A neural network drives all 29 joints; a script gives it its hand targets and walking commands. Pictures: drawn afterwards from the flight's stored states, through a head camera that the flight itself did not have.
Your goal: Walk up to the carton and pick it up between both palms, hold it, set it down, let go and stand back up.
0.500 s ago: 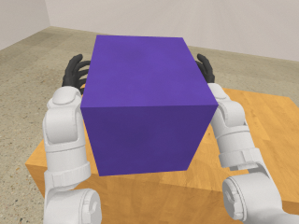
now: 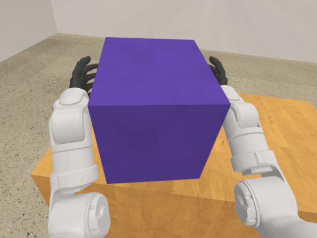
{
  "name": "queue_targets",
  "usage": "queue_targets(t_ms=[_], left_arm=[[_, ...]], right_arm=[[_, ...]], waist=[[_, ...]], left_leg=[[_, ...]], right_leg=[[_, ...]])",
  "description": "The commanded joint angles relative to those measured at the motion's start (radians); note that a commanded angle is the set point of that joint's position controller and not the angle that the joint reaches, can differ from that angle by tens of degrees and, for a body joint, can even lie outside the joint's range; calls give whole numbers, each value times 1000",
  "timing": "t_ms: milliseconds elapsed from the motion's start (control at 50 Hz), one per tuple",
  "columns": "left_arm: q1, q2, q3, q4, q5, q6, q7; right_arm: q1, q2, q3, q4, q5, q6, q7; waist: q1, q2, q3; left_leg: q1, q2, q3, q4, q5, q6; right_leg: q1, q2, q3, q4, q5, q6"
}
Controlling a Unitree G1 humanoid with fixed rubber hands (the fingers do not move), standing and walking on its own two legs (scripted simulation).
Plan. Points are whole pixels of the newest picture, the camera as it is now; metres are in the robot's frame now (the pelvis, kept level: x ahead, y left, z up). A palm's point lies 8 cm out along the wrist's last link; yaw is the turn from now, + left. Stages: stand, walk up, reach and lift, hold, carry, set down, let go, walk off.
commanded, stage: hold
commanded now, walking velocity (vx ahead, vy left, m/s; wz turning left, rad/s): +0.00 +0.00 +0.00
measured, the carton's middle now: (152, 108) +0.37 +0.00 +0.21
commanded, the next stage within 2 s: none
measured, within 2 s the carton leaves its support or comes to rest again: neither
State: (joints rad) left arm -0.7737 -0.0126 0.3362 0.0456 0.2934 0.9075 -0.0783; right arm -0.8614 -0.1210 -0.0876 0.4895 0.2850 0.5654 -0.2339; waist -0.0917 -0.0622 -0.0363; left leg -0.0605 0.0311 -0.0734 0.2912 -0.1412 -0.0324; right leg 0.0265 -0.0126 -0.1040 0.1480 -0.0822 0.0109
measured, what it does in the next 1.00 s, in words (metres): stands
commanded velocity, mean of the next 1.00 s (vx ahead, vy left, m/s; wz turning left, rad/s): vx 0.00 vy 0.00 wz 0.00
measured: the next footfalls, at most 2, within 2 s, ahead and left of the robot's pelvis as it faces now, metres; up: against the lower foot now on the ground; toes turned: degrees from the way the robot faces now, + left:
none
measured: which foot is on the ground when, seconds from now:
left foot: down 0.00-1.00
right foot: down 0.00-1.00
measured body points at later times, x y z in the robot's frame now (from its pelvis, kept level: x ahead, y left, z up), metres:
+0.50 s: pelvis +0.00 +0.00 +0.00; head -0.04 +0.03 +0.45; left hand +0.38 +0.15 +0.24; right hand +0.38 -0.16 +0.24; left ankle +0.02 +0.14 -0.75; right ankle +0.01 -0.13 -0.75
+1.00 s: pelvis +0.00 +0.00 +0.00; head -0.04 +0.04 +0.45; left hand +0.38 +0.16 +0.25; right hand +0.39 -0.16 +0.25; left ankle +0.02 +0.14 -0.75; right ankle +0.01 -0.12 -0.75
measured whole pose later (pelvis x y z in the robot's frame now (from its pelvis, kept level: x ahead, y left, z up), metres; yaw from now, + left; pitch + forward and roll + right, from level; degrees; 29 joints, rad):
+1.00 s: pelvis +0.00 +0.00 +0.00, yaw +0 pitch -5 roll -1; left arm -0.74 -0.02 0.32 -0.02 0.29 0.92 -0.07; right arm -0.81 -0.12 -0.06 0.43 0.30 0.56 -0.24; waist -0.10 -0.07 -0.02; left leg -0.05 0.03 -0.07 0.29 -0.15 -0.03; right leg 0.03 -0.01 -0.10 0.15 -0.09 0.01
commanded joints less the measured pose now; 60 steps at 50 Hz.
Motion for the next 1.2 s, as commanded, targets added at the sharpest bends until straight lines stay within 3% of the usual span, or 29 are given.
queue_targets(t_ms=[0, 100, 240, 420, 700, 920, 1180], left_arm=[[-620, -366, -397, -108, -139, -64, -134], [-615, -392, -432, -152, -157, -69, -131], [-563, -381, -422, -166, -148, -59, -137], [-558, -368, -407, -148, -143, -49, -139], [-567, -374, -462, -196, -163, -48, -124], [-585, -375, -433, -166, -153, -34, -122], [-586, -378, -426, -166, -150, -34, -134]], right_arm=[[-659, 370, 252, -257, 75, -41, 38], [-646, 375, 266, -297, 84, -52, 37], [-614, 379, 290, -344, 75, -50, 32], [-609, 363, 279, -317, 67, -57, 37], [-602, 356, 278, -330, 75, -59, 37], [-632, 346, 265, -303, 83, -43, 35], [-623, 344, 265, -304, 83, -34, 34]], waist=[[-5, 76, -380], [-19, 90, -383], [-6, 61, -372], [-3, 47, -314], [-19, 98, -370], [-12, 85, -333], [-19, 82, -351]], left_leg=[[78, -92, 91, -17, 255, -25], [91, -91, 89, -7, 285, -23], [89, -90, 83, -21, 279, -10], [77, -88, 89, -33, 204, -14], [107, -89, 89, 0, 306, -31], [80, -88, 86, -11, 230, -29], [97, -92, 88, -5, 284, -32]], right_leg=[[119, 71, -13, 17, 129, 20], [124, 71, -6, 14, 142, 14], [153, 65, -7, 16, 185, 23], [127, 61, -15, 15, 117, 29], [121, 74, -8, 11, 154, 12], [97, 71, -17, 10, 77, 12], [116, 74, -13, 15, 140, 15]])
